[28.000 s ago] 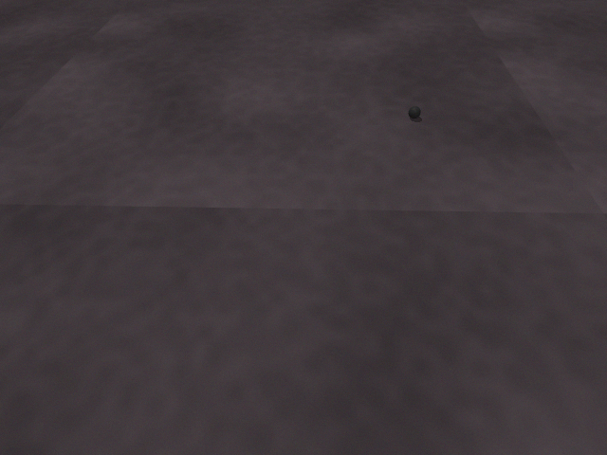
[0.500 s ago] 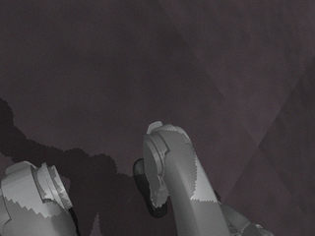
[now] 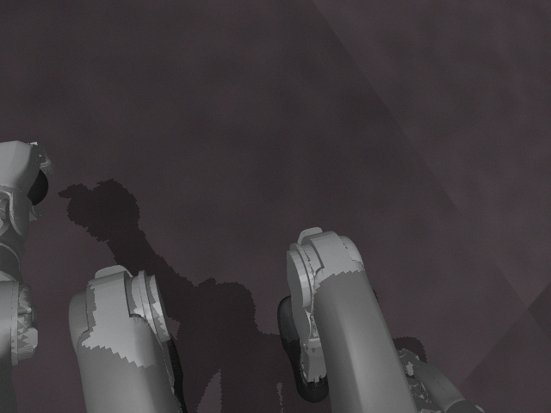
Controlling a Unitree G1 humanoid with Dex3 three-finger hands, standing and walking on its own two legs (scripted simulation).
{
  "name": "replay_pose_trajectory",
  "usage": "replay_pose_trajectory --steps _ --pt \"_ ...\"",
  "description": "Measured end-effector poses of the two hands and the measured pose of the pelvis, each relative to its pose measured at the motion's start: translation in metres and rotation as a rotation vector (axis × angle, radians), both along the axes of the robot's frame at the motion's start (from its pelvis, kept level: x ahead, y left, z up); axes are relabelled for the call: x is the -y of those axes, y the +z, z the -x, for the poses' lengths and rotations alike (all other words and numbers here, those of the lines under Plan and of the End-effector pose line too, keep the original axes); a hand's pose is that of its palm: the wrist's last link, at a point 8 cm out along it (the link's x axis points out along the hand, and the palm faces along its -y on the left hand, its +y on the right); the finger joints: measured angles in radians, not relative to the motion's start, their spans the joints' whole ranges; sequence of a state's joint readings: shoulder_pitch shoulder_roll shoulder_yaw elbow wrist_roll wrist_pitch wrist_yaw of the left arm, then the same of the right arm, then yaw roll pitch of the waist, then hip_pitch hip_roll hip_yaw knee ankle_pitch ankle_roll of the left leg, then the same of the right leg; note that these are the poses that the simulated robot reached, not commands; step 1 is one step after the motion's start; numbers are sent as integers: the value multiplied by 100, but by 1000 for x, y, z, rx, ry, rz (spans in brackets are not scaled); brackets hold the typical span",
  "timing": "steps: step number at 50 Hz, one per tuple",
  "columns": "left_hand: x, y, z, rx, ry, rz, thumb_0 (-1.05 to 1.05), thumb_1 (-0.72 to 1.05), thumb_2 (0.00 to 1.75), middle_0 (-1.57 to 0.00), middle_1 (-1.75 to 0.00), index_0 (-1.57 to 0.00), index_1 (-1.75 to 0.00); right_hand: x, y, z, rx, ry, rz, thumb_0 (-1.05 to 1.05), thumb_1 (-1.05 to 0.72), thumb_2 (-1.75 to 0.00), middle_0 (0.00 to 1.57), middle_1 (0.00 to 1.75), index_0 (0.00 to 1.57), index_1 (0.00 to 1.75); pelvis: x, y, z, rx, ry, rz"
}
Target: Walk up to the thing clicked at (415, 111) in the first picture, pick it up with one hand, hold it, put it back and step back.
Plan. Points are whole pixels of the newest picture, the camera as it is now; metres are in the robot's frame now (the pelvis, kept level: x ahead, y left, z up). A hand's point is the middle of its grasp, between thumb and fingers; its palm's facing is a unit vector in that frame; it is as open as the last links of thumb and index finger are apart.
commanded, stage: settle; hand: left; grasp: from above
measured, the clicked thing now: (19, 184) +0.45 +0.33 -0.19
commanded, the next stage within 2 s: lift in 0.20 s
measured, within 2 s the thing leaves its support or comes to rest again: neither
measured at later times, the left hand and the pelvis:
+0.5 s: hand (2, 189) +0.43 +0.31 -0.12, palm faces -0.45 -0.11 -0.89, open 8.3 cm; pelvis -0.01 +0.00 +0.03, yaw +3 degrees
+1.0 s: hand out of the picture +0.37 +0.32 +0.03, palm faces -0.43 -0.12 -0.90, open 8.3 cm; pelvis -0.01 +0.00 +0.13, yaw +6 degrees
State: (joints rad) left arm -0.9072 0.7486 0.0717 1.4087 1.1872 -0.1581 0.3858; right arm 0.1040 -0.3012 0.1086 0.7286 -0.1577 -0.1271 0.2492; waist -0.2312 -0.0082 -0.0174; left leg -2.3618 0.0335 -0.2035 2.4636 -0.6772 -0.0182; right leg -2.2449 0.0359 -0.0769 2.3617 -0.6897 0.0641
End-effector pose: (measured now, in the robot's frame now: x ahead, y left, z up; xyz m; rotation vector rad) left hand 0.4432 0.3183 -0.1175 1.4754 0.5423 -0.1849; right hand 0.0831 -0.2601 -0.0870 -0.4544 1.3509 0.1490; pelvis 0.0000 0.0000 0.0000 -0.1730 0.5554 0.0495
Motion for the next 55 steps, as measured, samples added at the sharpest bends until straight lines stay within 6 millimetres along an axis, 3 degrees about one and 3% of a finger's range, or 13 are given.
replay_pose_trajectory --steps 19,29,42,55 --pt "2 44 3 -3 -32 0 -2 14 53 -68 -61 -82 -60 9 11 22 -30 -97 65 1 -91 -90 20 30 20 29 4 17 8 -8 25 -28" --pt "1 74 16 -13 -15 9 -2 14 54 -66 -62 -81 -61 9 24 24 -23 -155 66 1 -92 -91 20 30 20 30 4 37 10 -27 35 -40" --pt "-5 149 48 -1 -18 11 -1 14 57 -63 -66 -79 -65 2 69 -12 93 -174 51 1 -92 -91 20 30 20 30 1 89 12 -30 54 -48" --pt "2 246 86 33 -9 35 1 14 60 -61 -71 -77 -70 -13 145 -56 222 -178 29 1 -92 -91 20 30 20 30 -2 167 9 18 77 -68"
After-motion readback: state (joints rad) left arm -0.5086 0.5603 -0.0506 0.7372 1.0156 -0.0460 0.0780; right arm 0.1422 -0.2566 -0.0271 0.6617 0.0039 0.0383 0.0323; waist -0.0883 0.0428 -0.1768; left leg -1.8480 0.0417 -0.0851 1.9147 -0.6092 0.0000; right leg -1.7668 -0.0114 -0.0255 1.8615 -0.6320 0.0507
